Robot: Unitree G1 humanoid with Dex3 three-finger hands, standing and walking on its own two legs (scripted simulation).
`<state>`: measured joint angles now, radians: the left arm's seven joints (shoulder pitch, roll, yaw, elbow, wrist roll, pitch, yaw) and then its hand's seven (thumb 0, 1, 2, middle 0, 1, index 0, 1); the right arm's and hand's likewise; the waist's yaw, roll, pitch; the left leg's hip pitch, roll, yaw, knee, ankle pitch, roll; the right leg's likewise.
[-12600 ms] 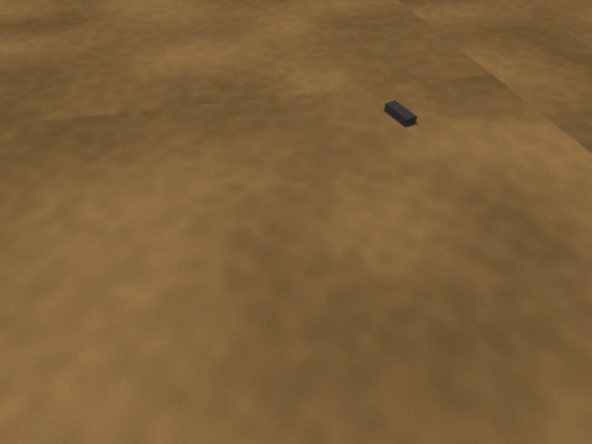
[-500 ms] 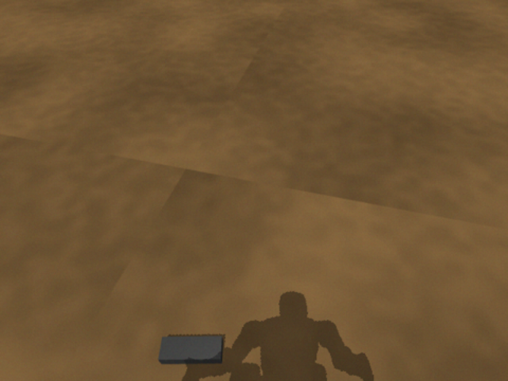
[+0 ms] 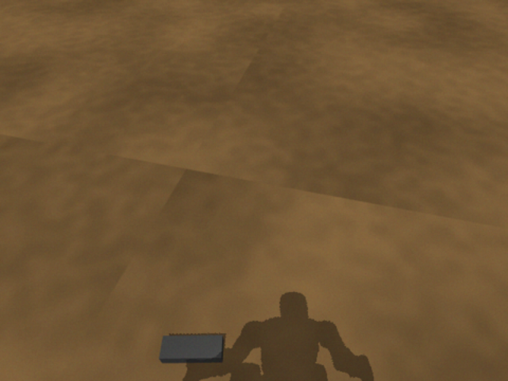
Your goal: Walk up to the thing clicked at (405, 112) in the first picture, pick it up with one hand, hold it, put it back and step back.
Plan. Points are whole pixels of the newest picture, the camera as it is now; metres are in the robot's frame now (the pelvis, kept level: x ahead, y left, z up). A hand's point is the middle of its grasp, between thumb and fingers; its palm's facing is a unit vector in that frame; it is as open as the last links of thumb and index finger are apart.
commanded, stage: stand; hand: left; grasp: from above
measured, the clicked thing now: (192, 349) +0.42 +0.24 -0.76
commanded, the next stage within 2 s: rise first in 0.64 s
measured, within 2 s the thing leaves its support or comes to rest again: neither
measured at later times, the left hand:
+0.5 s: hand out of the picture +0.07 +0.25 -0.16, palm faces -0.03 -0.94 -0.34, open 7.4 cm
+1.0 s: hand out of the picture +0.15 +0.25 -0.17, palm faces -0.04 -0.94 -0.34, open 9.2 cm
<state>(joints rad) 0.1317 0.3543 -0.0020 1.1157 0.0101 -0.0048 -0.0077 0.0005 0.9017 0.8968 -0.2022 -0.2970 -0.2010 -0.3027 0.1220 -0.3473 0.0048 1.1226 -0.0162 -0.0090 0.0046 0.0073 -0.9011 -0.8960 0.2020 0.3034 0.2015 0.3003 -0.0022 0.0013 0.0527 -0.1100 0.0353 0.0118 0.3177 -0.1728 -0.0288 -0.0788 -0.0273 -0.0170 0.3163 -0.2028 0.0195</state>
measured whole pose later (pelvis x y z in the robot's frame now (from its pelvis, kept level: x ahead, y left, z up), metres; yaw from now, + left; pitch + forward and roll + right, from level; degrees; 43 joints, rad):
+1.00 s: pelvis -0.02 +0.00 -0.02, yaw +0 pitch +6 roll +0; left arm -0.05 0.34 0.14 1.04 0.12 -0.01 -0.04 0.00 0.46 0.95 -0.11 -0.76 -0.12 -0.75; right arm 0.21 -0.25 -0.02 0.81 0.02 -0.05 -0.02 0.01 -0.93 -0.90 0.20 0.30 0.20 0.30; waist -0.02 -0.01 0.01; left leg -0.45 0.04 0.00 0.61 -0.27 -0.03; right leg -0.41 -0.03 -0.01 0.60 -0.30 0.02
